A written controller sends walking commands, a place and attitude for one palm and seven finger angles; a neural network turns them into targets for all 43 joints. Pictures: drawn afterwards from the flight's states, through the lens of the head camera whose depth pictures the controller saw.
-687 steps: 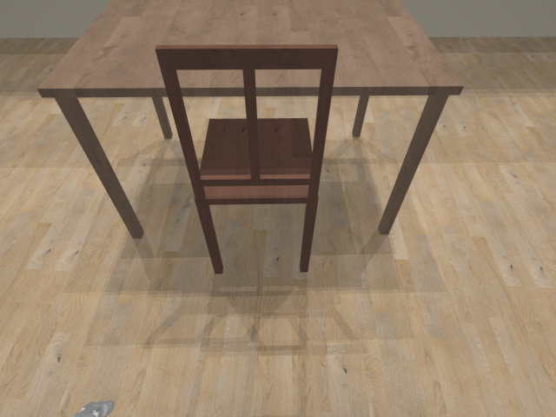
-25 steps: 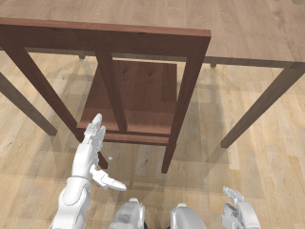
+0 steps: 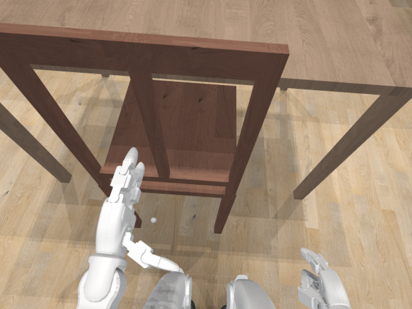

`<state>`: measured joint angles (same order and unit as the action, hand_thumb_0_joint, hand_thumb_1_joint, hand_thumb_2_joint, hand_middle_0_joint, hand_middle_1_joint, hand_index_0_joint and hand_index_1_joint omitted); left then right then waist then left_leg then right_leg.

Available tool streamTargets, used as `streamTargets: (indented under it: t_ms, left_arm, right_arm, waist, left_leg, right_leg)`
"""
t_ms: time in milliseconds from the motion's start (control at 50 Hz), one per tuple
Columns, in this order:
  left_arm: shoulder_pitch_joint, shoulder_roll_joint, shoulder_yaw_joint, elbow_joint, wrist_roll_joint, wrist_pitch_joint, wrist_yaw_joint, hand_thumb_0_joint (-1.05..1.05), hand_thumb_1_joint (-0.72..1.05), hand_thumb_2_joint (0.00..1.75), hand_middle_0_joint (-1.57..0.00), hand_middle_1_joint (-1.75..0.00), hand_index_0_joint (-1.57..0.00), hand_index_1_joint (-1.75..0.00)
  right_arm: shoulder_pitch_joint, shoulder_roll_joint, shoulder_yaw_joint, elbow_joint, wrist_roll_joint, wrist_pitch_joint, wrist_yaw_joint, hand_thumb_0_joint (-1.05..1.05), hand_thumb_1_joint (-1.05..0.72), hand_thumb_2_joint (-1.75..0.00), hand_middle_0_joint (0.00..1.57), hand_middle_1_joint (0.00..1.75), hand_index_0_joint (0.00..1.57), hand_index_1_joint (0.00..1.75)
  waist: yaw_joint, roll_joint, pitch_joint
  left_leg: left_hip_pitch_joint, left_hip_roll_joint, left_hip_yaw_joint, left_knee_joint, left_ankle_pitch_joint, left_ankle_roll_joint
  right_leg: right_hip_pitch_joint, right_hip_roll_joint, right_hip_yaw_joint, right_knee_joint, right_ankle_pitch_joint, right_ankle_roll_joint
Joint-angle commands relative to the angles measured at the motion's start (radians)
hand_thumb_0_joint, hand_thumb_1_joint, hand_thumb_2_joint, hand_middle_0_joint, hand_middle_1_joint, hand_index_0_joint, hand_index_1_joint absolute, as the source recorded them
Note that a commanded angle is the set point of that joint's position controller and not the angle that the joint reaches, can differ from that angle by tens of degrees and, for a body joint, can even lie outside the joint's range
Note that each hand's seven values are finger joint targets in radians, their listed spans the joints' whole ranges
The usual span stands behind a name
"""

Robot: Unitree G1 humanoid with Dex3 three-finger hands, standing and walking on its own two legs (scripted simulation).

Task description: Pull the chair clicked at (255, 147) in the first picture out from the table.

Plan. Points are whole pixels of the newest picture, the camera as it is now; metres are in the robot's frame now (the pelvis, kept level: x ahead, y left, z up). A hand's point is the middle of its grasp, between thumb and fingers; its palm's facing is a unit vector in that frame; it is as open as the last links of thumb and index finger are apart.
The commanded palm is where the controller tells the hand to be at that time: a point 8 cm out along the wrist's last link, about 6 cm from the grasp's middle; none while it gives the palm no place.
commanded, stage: aim the fingers beside a spindle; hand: left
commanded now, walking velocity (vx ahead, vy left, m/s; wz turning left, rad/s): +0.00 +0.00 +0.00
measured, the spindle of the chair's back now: (155, 136) +0.42 +0.12 +0.05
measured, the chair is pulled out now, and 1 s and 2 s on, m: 0.00 0.00 0.00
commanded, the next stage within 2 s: push the fingers through the gap in 1.02 s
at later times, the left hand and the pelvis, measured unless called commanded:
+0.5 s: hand (149, 208) +0.30 +0.12 +0.01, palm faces -0.02 -1.00 -0.02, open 16.9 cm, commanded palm +0.26 +0.15 +0.01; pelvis +0.00 -0.01 +0.00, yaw +1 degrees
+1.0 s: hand (169, 235) +0.25 +0.08 +0.01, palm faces -0.14 -0.99 +0.07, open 16.9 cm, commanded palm +0.26 +0.17 +0.03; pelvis +0.00 -0.02 +0.00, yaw +0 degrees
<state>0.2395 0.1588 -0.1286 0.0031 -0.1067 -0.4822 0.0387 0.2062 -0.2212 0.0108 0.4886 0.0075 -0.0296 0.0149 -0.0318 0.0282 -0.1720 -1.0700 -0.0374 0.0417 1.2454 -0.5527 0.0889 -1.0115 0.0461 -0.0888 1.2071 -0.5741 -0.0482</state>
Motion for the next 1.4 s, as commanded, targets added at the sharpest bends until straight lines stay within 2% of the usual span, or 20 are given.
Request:
streamTargets:
  t_ms: [0, 120, 220, 240, 320, 360, 440, 500, 560, 660, 720, 820, 900, 940, 1020, 1100, 1160, 1240, 1300, 1380]
  left_arm:
    - [-0.143, 0.013, 0.085, 0.066, 0.047, -0.079, 0.060, 0.00, -0.50, 0.30, -0.06, -0.08, -0.06, -0.08]
    - [-0.216, -0.121, -0.099, 0.173, -0.038, 0.095, -0.189, 0.00, -0.50, 0.30, -0.06, -0.08, -0.06, -0.08]
    - [-0.301, 0.185, 0.197, -0.403, -0.052, -0.107, -0.009, 0.00, -0.50, 0.30, -0.06, -0.08, -0.06, -0.08]
    - [-0.260, 0.255, 0.263, -0.375, -0.032, -0.111, 0.040, 0.00, -0.50, 0.30, -0.06, -0.08, -0.06, -0.08]
    - [-0.203, 0.104, 0.188, -0.050, 0.020, -0.100, 0.102, 0.00, -0.50, 0.30, -0.06, -0.08, -0.06, -0.08]
    - [-0.122, -0.019, 0.065, 0.207, 0.035, -0.025, 0.026, 0.00, -0.50, 0.30, -0.06, -0.08, -0.06, -0.08]
    - [-0.129, -0.158, -0.126, 0.200, -0.043, 0.102, -0.196, 0.00, -0.50, 0.30, -0.06, -0.08, -0.06, -0.08]
    - [-0.216, -0.021, -0.013, -0.016, -0.076, 0.043, -0.195, 0.00, -0.50, 0.30, -0.06, -0.08, -0.06, -0.08]
    - [-0.287, 0.216, 0.216, -0.415, -0.054, -0.124, -0.028, 0.00, -0.50, 0.30, -0.06, -0.08, -0.06, -0.08]
    - [-0.185, 0.134, 0.219, -0.156, -0.006, -0.132, 0.103, 0.00, -0.50, 0.30, -0.06, -0.08, -0.06, -0.08]
    - [-0.066, -0.006, 0.086, 0.220, 0.002, -0.032, -0.026, 0.00, -0.50, 0.30, -0.06, -0.08, -0.06, -0.08]
    - [-0.115, -0.086, -0.060, 0.174, -0.090, 0.092, -0.267, 0.00, -0.50, 0.30, -0.06, -0.08, -0.06, -0.08]
    - [-0.227, 0.200, 0.212, -0.341, -0.096, -0.102, -0.112, 0.00, -0.50, 0.30, -0.06, -0.08, -0.06, -0.08]
    - [-0.190, 0.344, 0.351, -0.394, -0.061, -0.124, -0.003, 0.00, -0.50, 0.30, -0.06, -0.08, -0.06, -0.08]
    - [-0.185, 0.125, 0.211, -0.148, -0.010, -0.138, 0.080, 0.00, -0.50, 0.30, -0.06, -0.08, -0.06, -0.08]
    - [-0.078, -0.122, -0.062, 0.197, -0.025, 0.025, -0.128, 0.00, -0.50, 0.30, -0.06, -0.08, -0.06, -0.08]
    - [-0.158, -0.075, -0.072, 0.156, -0.072, 0.112, -0.251, 0.00, -0.50, 0.30, -0.06, -0.08, -0.06, -0.08]
    - [-0.459, 0.214, 0.198, -0.226, -0.065, -0.029, -0.115, 0.00, -0.50, 0.30, -0.06, -0.08, -0.06, -0.08]
    - [-0.373, 0.182, 0.232, -0.248, -0.041, -0.106, 0.025, 0.00, -0.50, 0.30, -0.06, -0.08, -0.06, -0.08]
    - [-0.327, 0.044, 0.151, 0.120, 0.016, -0.103, 0.076, 0.00, -0.50, 0.30, -0.06, -0.08, -0.06, -0.08]
  right_arm:
    - [-0.021, -0.131, -0.031, -0.082, -0.008, -0.023, 0.021, 0.00, -0.90, -0.90, 0.20, 0.30, 0.20, 0.30]
    - [-0.021, -0.178, -0.047, -0.153, 0.053, -0.008, 0.002, 0.00, -0.90, -0.90, 0.20, 0.30, 0.20, 0.30]
    - [0.005, -0.132, -0.043, -0.140, 0.007, -0.051, -0.019, 0.00, -0.90, -0.90, 0.20, 0.30, 0.20, 0.30]
    - [0.026, -0.136, -0.038, -0.121, -0.001, -0.045, -0.019, 0.00, -0.90, -0.90, 0.20, 0.30, 0.20, 0.30]
    - [-0.017, -0.117, -0.028, -0.081, -0.006, -0.024, 0.008, 0.00, -0.90, -0.90, 0.20, 0.30, 0.20, 0.30]
    - [-0.013, -0.138, -0.029, -0.078, 0.001, -0.014, 0.025, 0.00, -0.90, -0.90, 0.20, 0.30, 0.20, 0.30]
    - [-0.025, -0.170, -0.044, -0.158, 0.060, -0.012, 0.014, 0.00, -0.90, -0.90, 0.20, 0.30, 0.20, 0.30]
    - [-0.007, -0.165, -0.051, -0.164, 0.041, -0.025, -0.011, 0.00, -0.90, -0.90, 0.20, 0.30, 0.20, 0.30]
    - [0.006, -0.128, -0.047, -0.141, 0.005, -0.059, -0.022, 0.00, -0.90, -0.90, 0.20, 0.30, 0.20, 0.30]
    - [-0.015, -0.098, -0.028, -0.083, 0.000, -0.044, -0.002, 0.00, -0.90, -0.90, 0.20, 0.30, 0.20, 0.30]
    - [-0.025, -0.144, -0.032, -0.078, 0.010, -0.029, 0.022, 0.00, -0.90, -0.90, 0.20, 0.30, 0.20, 0.30]
    - [0.001, -0.181, -0.050, -0.150, 0.061, -0.030, -0.005, 0.00, -0.90, -0.90, 0.20, 0.30, 0.20, 0.30]
    - [-0.002, -0.135, -0.047, -0.154, 0.018, -0.071, -0.026, 0.00, -0.90, -0.90, 0.20, 0.30, 0.20, 0.30]
    - [0.030, -0.132, -0.038, -0.127, 0.010, -0.068, -0.028, 0.00, -0.90, -0.90, 0.20, 0.30, 0.20, 0.30]
    - [-0.023, -0.111, -0.029, -0.081, 0.001, -0.058, -0.003, 0.00, -0.90, -0.90, 0.20, 0.30, 0.20, 0.30]
    - [-0.031, -0.167, -0.042, -0.112, 0.033, -0.039, 0.024, 0.00, -0.90, -0.90, 0.20, 0.30, 0.20, 0.30]
    - [-0.002, -0.195, -0.048, -0.156, 0.065, -0.031, -0.004, 0.00, -0.90, -0.90, 0.20, 0.30, 0.20, 0.30]
    - [-0.004, -0.175, -0.046, -0.134, 0.020, -0.054, -0.044, 0.00, -0.90, -0.90, 0.20, 0.30, 0.20, 0.30]
    - [0.009, -0.137, -0.032, -0.100, -0.001, -0.071, -0.022, 0.00, -0.90, -0.90, 0.20, 0.30, 0.20, 0.30]
    - [-0.017, -0.142, -0.035, -0.054, -0.015, -0.045, 0.020, 0.00, -0.90, -0.90, 0.20, 0.30, 0.20, 0.30]
  waist:
    - [-0.050, -0.022, -0.188]
    - [-0.060, -0.100, -0.238]
    - [0.058, 0.154, -0.557]
    - [0.058, 0.146, -0.520]
    - [-0.015, 0.021, -0.285]
    - [-0.059, -0.084, -0.175]
    - [-0.064, -0.140, -0.211]
    - [-0.039, -0.079, -0.333]
    - [0.054, 0.119, -0.528]
    - [-0.010, 0.018, -0.305]
    - [-0.057, -0.100, -0.152]
    - [-0.068, -0.151, -0.239]
    - [0.044, 0.052, -0.500]
    - [0.062, 0.118, -0.495]
    - [-0.016, 0.076, -0.275]
    - [-0.071, -0.106, -0.168]
    - [-0.074, -0.127, -0.235]
    - [-0.006, 0.055, -0.402]
    - [0.024, 0.155, -0.446]
    - [-0.037, 0.004, -0.264]
  left_leg:
    - [0.234, 0.055, -0.161, -0.139, 0.308, -0.081]
    - [0.201, 0.038, -0.151, -0.173, 0.144, -0.045]
    - [0.502, 0.051, -0.160, -0.176, 0.512, -0.103]
    - [0.482, 0.050, -0.161, -0.181, 0.524, -0.114]
    - [0.275, 0.047, -0.136, -0.140, 0.385, -0.078]
    - [0.156, 0.042, -0.122, -0.126, 0.265, -0.060]
    - [0.169, 0.030, -0.115, -0.162, 0.196, -0.041]
    - [0.205, 0.034, -0.118, -0.133, 0.270, -0.037]
    - [0.380, 0.033, -0.110, -0.144, 0.463, -0.065]
    - [0.251, 0.035, -0.105, -0.125, 0.413, -0.069]
    - [0.081, 0.032, -0.096, -0.104, 0.208, -0.056]
    - [0.114, 0.028, -0.110, -0.115, 0.199, -0.036]
    - [0.297, 0.032, -0.096, -0.129, 0.413, -0.050]
    - [0.350, 0.033, -0.100, -0.159, 0.462, -0.066]
    - [0.281, 0.042, -0.130, -0.138, 0.381, -0.076]
    - [0.144, 0.038, -0.123, -0.145, 0.180, -0.050]
    - [0.199, 0.036, -0.132, -0.178, 0.164, -0.035]
    - [0.330, 0.046, -0.144, -0.160, 0.308, -0.051]
    - [0.476, 0.053, -0.176, -0.191, 0.482, -0.110]
    - [0.264, 0.056, -0.169, -0.135, 0.327, -0.086]
  right_leg:
    - [0.020, -0.009, 0.045, -0.117, 0.227, 0.009]
    - [0.107, -0.026, 0.066, -0.198, 0.143, 0.013]
    - [0.132, -0.020, 0.067, -0.111, 0.333, -0.006]
    - [0.125, -0.011, 0.065, -0.106, 0.335, -0.006]
    - [0.109, -0.009, 0.072, -0.123, 0.313, 0.008]
    - [0.092, -0.012, 0.069, -0.150, 0.268, 0.017]
    - [0.188, -0.031, 0.109, -0.231, 0.235, 0.028]
    - [0.210, -0.036, 0.103, -0.189, 0.313, 0.024]
    - [0.229, -0.023, 0.102, -0.123, 0.405, -0.002]
    - [0.196, -0.013, 0.112, -0.139, 0.407, 0.011]
    - [0.139, -0.021, 0.114, -0.178, 0.266, 0.028]
    - [0.240, -0.058, 0.162, -0.245, 0.288, 0.059]
    - [0.301, -0.032, 0.119, -0.142, 0.429, 0.008]
    - [0.279, -0.018, 0.107, -0.131, 0.416, -0.004]
    - [0.099, -0.010, 0.078, -0.126, 0.307, 0.006]
    - [0.096, -0.019, 0.080, -0.192, 0.203, 0.027]
    - [0.182, -0.032, 0.096, -0.248, 0.180, 0.033]
    - [0.137, -0.020, 0.074, -0.155, 0.238, 0.009]
    - [0.072, -0.017, 0.050, -0.109, 0.288, -0.004]
    - [0.004, -0.012, 0.042, -0.102, 0.221, 0.011]
